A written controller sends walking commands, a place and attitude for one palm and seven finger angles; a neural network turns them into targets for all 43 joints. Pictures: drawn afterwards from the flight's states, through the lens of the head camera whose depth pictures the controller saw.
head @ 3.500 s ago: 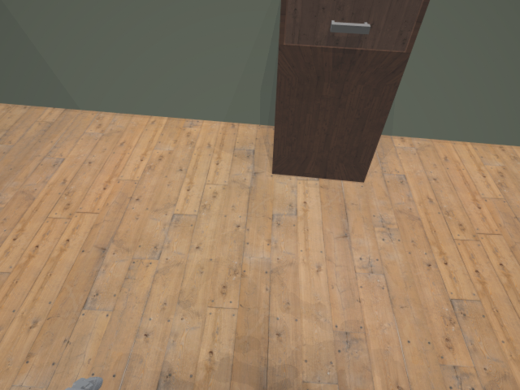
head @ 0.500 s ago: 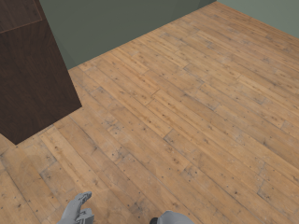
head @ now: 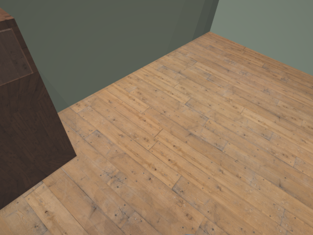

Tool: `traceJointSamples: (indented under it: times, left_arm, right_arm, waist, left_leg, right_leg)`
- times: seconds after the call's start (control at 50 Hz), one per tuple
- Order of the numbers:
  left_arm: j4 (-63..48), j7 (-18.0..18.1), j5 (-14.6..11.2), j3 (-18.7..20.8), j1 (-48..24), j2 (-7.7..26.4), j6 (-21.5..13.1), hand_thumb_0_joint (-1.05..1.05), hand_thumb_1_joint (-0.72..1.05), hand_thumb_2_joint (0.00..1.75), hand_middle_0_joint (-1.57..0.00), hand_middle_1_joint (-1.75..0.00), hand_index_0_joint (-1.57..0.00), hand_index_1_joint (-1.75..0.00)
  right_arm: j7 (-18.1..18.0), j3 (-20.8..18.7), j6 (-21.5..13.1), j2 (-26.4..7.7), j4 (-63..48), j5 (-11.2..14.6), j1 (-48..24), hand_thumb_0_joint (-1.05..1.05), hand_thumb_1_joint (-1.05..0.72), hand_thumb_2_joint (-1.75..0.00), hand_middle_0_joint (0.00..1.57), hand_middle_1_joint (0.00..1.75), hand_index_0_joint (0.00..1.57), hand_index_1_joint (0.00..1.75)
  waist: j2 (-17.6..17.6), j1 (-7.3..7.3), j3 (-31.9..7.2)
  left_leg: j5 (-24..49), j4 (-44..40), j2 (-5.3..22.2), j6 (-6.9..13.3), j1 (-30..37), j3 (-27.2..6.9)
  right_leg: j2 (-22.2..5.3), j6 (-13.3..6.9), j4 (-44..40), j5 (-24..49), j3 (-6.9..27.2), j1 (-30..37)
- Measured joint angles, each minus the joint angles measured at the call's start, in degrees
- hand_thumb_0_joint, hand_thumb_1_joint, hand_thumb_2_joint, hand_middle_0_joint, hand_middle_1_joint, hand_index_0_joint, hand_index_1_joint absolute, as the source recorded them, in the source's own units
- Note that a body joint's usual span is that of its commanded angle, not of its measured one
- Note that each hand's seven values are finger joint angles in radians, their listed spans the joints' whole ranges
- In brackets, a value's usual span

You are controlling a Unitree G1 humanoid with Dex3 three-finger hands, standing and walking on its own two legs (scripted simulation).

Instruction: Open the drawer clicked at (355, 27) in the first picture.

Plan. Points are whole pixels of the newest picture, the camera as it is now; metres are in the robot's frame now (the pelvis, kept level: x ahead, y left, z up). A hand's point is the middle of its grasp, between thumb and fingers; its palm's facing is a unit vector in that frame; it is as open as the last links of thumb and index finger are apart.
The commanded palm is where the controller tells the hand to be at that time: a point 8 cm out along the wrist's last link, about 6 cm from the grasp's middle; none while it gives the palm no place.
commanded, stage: walk to a spot facing it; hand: left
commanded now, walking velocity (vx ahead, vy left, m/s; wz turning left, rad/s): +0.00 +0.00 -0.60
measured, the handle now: out of the picture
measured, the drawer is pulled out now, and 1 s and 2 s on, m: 0.00 0.00 0.00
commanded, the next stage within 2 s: turn to face it in 0.14 s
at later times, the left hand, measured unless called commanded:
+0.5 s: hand (129, 186) +0.29 +0.11 -0.17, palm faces -0.14 -0.97 -0.21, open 7.4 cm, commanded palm none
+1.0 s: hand (88, 219) +0.18 +0.21 -0.17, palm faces +0.24 -0.93 -0.27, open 7.4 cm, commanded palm none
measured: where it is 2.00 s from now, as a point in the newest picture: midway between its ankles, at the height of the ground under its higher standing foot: outside the picture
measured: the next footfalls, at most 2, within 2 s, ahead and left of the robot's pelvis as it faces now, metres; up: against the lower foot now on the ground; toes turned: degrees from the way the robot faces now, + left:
right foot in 0.32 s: +0.22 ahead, -0.15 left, +0.00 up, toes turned -17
left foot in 0.70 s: +0.22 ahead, +0.09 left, +0.00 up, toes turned +12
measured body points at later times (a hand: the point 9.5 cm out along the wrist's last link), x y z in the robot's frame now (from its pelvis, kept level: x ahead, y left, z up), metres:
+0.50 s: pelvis +0.14 -0.04 -0.02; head +0.16 -0.05 +0.43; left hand +0.30 +0.16 -0.15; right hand +0.08 -0.26 -0.18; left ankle +0.10 +0.10 -0.68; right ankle +0.19 -0.14 -0.74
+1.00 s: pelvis +0.14 -0.02 +0.00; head +0.18 -0.01 +0.45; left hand +0.17 +0.26 -0.14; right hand +0.24 -0.27 -0.14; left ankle +0.18 +0.08 -0.74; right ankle +0.15 -0.18 -0.68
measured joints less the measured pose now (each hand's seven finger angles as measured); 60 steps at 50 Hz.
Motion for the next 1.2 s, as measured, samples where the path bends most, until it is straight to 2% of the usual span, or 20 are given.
traceJointSamples:
  times: [0.08, 0.16, 0.28, 0.32, 0.34, 0.38, 0.42, 0.46, 0.52, 0.6, 0.68, 0.7, 0.76, 0.8, 0.86, 1.04, 1.12, 1.14, 1.16, 1.2]
  left_arm:
    - [-2.41, -0.23, 0.2, 0.59, -2.22, -0.82, 0.9, 0.01, 0.91, 0.9, -0.2, -0.29, -0.19, -0.3]
    - [-4.07, -0.43, 0.19, 0.7, -5.62, -1.42, 1.73, 0.01, 0.91, 0.9, -0.2, -0.29, -0.19, -0.3]
    - [-5.88, -0.33, 0.16, 0.21, -10.79, -1.66, 1.57, 0.01, 0.91, 0.9, -0.2, -0.29, -0.19, -0.3]
    - [-6.61, 0.03, 0.37, -0.43, -11.66, -1.27, 0.16, 0.01, 0.91, 0.9, -0.2, -0.29, -0.19, -0.3]
    - [-6.77, 0.45, 0.48, -0.63, -12.11, -1.03, -0.98, 0.01, 0.91, 0.9, -0.2, -0.29, -0.19, -0.3]
    - [-6.38, 1.3, -0.11, -1.43, -13.61, -1.68, -2.4, 0.01, 0.91, 0.9, -0.2, -0.29, -0.19, -0.3]
    - [-5.96, 1.98, -0.39, -2.22, -14.25, -2.28, -2.43, 0.0, 0.91, 0.9, -0.2, -0.29, -0.19, -0.3]
    - [-5.55, 2.63, -0.46, -2.79, -14.62, -3.05, -1.86, 0.0, 0.91, 0.9, -0.2, -0.29, -0.19, -0.3]
    - [-5.47, 3.06, -0.38, -3.35, -15.05, -4.13, -0.93, 0.0, 0.91, 0.9, -0.2, -0.29, -0.2, -0.3]
    - [-6.29, 3.16, -0.2, -3.41, -15.02, -5.05, -0.09, 0.01, 0.91, 0.9, -0.2, -0.29, -0.2, -0.3]
    - [-7.2, 3.09, -0.37, -2.76, -13.7, -4.74, 0.57, 0.0, 0.91, 0.9, -0.2, -0.3, -0.2, -0.3]
    - [-7.49, 2.98, -0.59, -2.44, -13.07, -4.41, 0.92, 0.0, 0.91, 0.9, -0.21, -0.3, -0.2, -0.3]
    - [-7.22, 2.86, -0.6, -0.95, -11.52, -2.33, 2.61, 0.01, 0.91, 0.9, -0.2, -0.29, -0.2, -0.3]
    - [-6.49, 2.67, -0.47, -0.09, -10.87, -1.14, 3.07, 0.01, 0.91, 0.9, -0.2, -0.29, -0.2, -0.3]
    - [-6.13, 2.42, -0.58, 0.6, -9.59, 0.25, 2.88, 0.01, 0.91, 0.9, -0.2, -0.29, -0.19, -0.3]
    - [-7.06, 2.83, -1.16, 0.57, -8.86, 1.78, 2.99, 0.01, 0.91, 0.9, -0.2, -0.29, -0.19, -0.3]
    - [-8.62, 2.79, -1.47, -0.35, -9.28, 0.89, 2.06, 0.01, 0.91, 0.9, -0.2, -0.29, -0.19, -0.3]
    - [-9.35, 2.75, -1.37, -0.64, -8.9, 0.8, 1.55, 0.01, 0.91, 0.9, -0.2, -0.29, -0.19, -0.3]
    - [-9.64, 2.85, -0.99, -0.85, -8.79, 0.31, 1.04, 0.01, 0.91, 0.9, -0.2, -0.29, -0.19, -0.3]
    - [-10.05, 2.93, -0.71, -1.71, -8.12, -0.78, 0.88, 0.01, 0.91, 0.9, -0.2, -0.29, -0.19, -0.3]
  right_arm:
    - [-1.21, -1.21, 0.3, -0.05, 2.2, 0.68, 3.6, -0.01, -0.94, -0.9, 0.21, 0.3, 0.21, 0.3]
    - [-1.05, -1.4, 1.43, -0.62, 4.38, 0.53, 6.37, -0.01, -0.94, -0.9, 0.21, 0.3, 0.2, 0.3]
    - [-0.8, -2.1, 3.08, -0.96, 5.76, 0.26, 9.32, 0.0, -0.92, -0.9, 0.21, 0.3, 0.2, 0.3]
    - [-0.64, -2.08, 3.5, -0.95, 6.4, 0.54, 11.02, 0.0, -0.91, -0.9, 0.2, 0.3, 0.2, 0.3]
    - [-0.54, -1.94, 3.87, -0.81, 6.87, 0.88, 11.62, 0.0, -0.91, -0.9, 0.2, 0.3, 0.2, 0.3]
    - [-0.83, -1.7, 5.09, -1.22, 7.68, 1.4, 10.69, 0.01, -0.91, -0.9, 0.2, 0.3, 0.2, 0.3]
    - [-1.01, -1.45, 6.02, -0.97, 7.92, 1.46, 9.79, 0.01, -0.91, -0.9, 0.2, 0.3, 0.2, 0.3]
    - [-0.93, -1.18, 6.59, -0.48, 7.63, 1.28, 8.94, 0.01, -0.91, -0.9, 0.2, 0.3, 0.2, 0.3]
    - [-0.49, -0.87, 7.21, 0.5, 6.29, 1.15, 7.79, 0.01, -0.91, -0.9, 0.2, 0.3, 0.2, 0.3]
    - [0.44, -0.82, 7.56, 1.45, 4.3, 1.01, 6.35, 0.01, -0.91, -0.9, 0.2, 0.3, 0.2, 0.3]
    - [0.9, -1.38, 7.35, 0.23, 2.69, 0.57, 5.95, 0.02, -0.93, -0.9, 0.2, 0.3, 0.2, 0.3]
    - [1.04, -1.63, 7.02, -0.25, 2.16, 0.43, 6.03, 0.02, -0.93, -0.9, 0.2, 0.3, 0.2, 0.3]
    - [0.81, -1.93, 6.16, -0.51, 1.05, -0.07, 5.17, 0.01, -0.92, -0.9, 0.2, 0.3, 0.2, 0.3]
    - [0.37, -1.92, 5.8, -0.72, 0.68, -0.03, 5.0, 0.01, -0.92, -0.9, 0.2, 0.3, 0.2, 0.3]
    - [0.04, -1.83, 5.65, -1.28, 0.58, 0.2, 4.68, 0.01, -0.91, -0.9, 0.2, 0.3, 0.2, 0.3]
    - [0.61, -2.61, 6.51, -3.74, -0.49, 0.31, 2.35, 0.01, -0.9, -0.9, 0.21, 0.3, 0.2, 0.3]
    - [1.05, -3.31, 7.64, -5.13, -1.1, 0.36, 1.16, 0.01, -0.9, -0.9, 0.21, 0.3, 0.2, 0.3]
    - [1.21, -3.54, 7.95, -5.42, -1.46, 0.54, 1.16, 0.01, -0.9, -0.9, 0.21, 0.3, 0.2, 0.3]
    - [1.26, -3.92, 8.33, -5.85, -1.56, 0.7, 0.76, 0.01, -0.9, -0.9, 0.21, 0.3, 0.2, 0.3]
    - [1.42, -4.47, 9.14, -6.69, -1.56, 0.47, 0.37, 0.01, -0.9, -0.9, 0.21, 0.3, 0.2, 0.3]
  waist:
    - [-0.22, -0.3, 0.12]
    - [-0.05, -1.2, 1.36]
    - [1.34, -4.08, 4.25]
    - [1.74, -4.91, 4.28]
    - [1.53, -4.88, 3.91]
    - [3.38, -5.32, 4.76]
    - [4.14, -5.79, 4.47]
    - [4.49, -6.09, 3.52]
    - [4.16, -6.4, 2.12]
    - [2.89, -5.73, 1.18]
    - [1.78, -4.81, 0.86]
    - [1.63, -4.69, 0.62]
    - [0.14, -4.67, 1.06]
    - [-0.01, -4.65, 1.29]
    - [0.23, -3.9, 1.34]
    - [2.99, -3.86, 1.46]
    - [4.48, -4.01, 1.19]
    - [4.43, -3.79, 0.77]
    - [4.9, -3.44, 0.88]
    - [5.58, -3.25, 0.81]
  left_leg:
    - [-0.27, -4.65, -0.04, -0.27, 4.77, 2.74]
    - [-2.04, -5.99, 0.53, -1.14, 8.15, 5.21]
    - [-8.35, -0.87, 2.74, -3.8, 10.88, 8.9]
    - [-11.73, 5.57, 4.16, -4.64, 9.72, 8.68]
    - [-12.99, 12.2, 4.42, -4.43, 6.99, 6.66]
    - [-16.43, 25.72, 3.43, -3.93, 0.55, -2.17]
    - [-16.46, 33.66, 1.62, -3.74, -4.3, -7.77]
    - [-14.31, 35.8, 0.97, -3.79, -7.83, -9.88]
    - [-12.23, 33.02, 0.67, -4.09, -11.1, -9.66]
    - [-11.08, 25.81, 0.37, -4.17, -11.75, -7.24]
    - [-4.95, 12.91, -0.13, -3.83, -8.12, -5.28]
    - [-3.21, 11.01, -0.54, -2.56, -7.99, -5.63]
    - [-3.79, 12.2, -2.22, 0.84, -9.28, -5.9]
    - [-2.21, 9.27, -3.23, 1.18, -8.56, -6.66]
    - [1.19, 3.58, -4.56, 1.34, -6.83, -7.76]
    - [6.14, -2.06, -6.53, 0.27, -6.48, -13.86]
    - [6.68, -0.32, -7.49, -1.27, -8.53, -17.16]
    - [6.35, 1.11, -8.07, -1.78, -9.61, -17.77]
    - [2.18, 4.63, -8.28, -2.38, -11.16, -18.2]
    - [-6.07, 16.28, -8.77, -2.89, -15.03, -17.59]
  right_leg:
    - [-2.52, 1.81, -0.57, 5.69, -0.49, -6.68]
    - [-3.57, 2.86, -9.76, 8.34, -2.36, -8.34]
    - [-1.4, 1.27, -26.36, 7.37, -5.48, -3.26]
    - [-0.49, 0.17, -33.1, 12.41, -6.37, 1.4]
    - [-0.5, -1.57, -33.28, 10.79, -6.29, 1.96]
    - [0.2, -3.45, -29.88, 6.15, -7.05, 1.71]
    - [0.32, -3.61, -30.42, 4.78, -7.86, 3.42]
    - [0.22, -2.87, -32.91, 5.48, -8.79, 5.5]
    - [-0.74, -2.83, -35.98, 6.23, -10.46, 7.76]
    - [-2.78, -1.8, -37.1, 6.11, -12.85, 9.34]
    - [-5.34, -0.12, -32.95, 3.56, -15.35, 8.71]
    - [-6.05, 0.5, -30.52, 2.04, -15.6, 7.62]
    - [-4.74, 2.74, -16.23, -7.59, -8.29, 1.54]
    - [-3.27, 3.48, -8.0, -6.0, -4.43, -1.61]
    - [-2.47, 4.52, -4.95, -2.76, -1.64, -2.95]
    - [-0.71, 5.28, -18.65, -5.58, 1.31, 3.53]
    - [0.58, 4.41, -30.92, -2.76, 0.92, 9.16]
    - [0.41, 3.49, -36.28, -0.64, 0.64, 11.28]
    - [0.45, 1.84, -36.99, 1.53, 0.03, 11.43]
    - [-0.23, 0.32, -36.09, 1.52, -1.78, 11.73]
